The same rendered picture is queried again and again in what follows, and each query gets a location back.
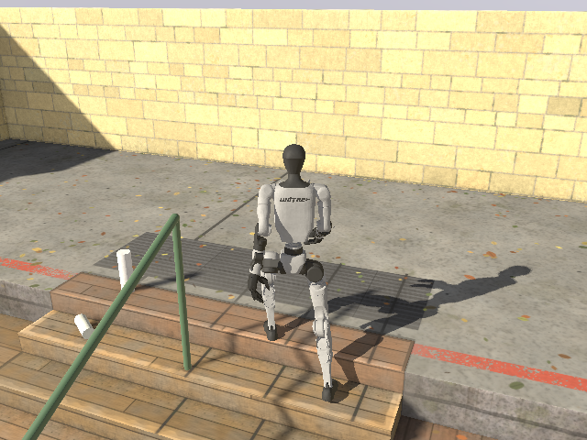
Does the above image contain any right robot upper arm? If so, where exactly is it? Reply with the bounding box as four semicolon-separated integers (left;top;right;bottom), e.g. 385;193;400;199
313;183;331;233

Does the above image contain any left robot upper arm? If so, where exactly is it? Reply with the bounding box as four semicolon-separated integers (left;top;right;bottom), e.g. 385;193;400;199
257;183;276;237

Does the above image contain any right robot hand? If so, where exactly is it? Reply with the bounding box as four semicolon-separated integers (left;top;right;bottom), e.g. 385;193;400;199
304;227;324;245

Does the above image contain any robot left forearm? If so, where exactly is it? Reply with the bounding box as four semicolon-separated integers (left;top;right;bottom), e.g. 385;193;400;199
249;223;267;275

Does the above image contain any left robot hand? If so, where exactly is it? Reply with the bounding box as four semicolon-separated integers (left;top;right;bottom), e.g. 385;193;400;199
248;273;270;303

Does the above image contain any robot right forearm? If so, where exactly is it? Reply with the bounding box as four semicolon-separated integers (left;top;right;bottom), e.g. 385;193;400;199
316;221;332;239

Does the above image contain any right robot foot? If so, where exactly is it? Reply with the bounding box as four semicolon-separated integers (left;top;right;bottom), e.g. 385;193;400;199
322;379;338;402

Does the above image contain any left robot shin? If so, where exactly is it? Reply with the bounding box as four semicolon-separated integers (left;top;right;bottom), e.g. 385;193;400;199
260;270;275;330

